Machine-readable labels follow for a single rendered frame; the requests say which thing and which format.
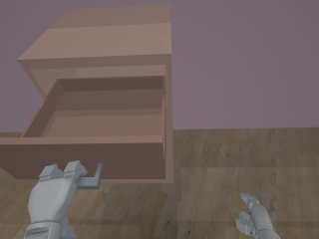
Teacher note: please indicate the right robot forearm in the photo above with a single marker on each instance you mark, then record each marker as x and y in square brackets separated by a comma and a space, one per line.
[265, 233]

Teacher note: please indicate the cabinet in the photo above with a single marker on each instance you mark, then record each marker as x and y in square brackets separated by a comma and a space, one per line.
[129, 41]

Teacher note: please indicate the left robot hand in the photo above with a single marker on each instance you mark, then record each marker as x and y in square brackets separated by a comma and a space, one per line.
[51, 197]

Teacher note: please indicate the handle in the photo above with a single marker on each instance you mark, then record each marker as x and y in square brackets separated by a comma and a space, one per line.
[89, 183]

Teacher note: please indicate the left robot forearm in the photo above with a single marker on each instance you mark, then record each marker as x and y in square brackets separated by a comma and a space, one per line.
[45, 229]

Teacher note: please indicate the right robot hand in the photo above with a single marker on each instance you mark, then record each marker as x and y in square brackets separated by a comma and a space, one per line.
[249, 222]

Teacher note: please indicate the drawer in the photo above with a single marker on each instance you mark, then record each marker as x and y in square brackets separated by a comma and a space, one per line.
[117, 121]

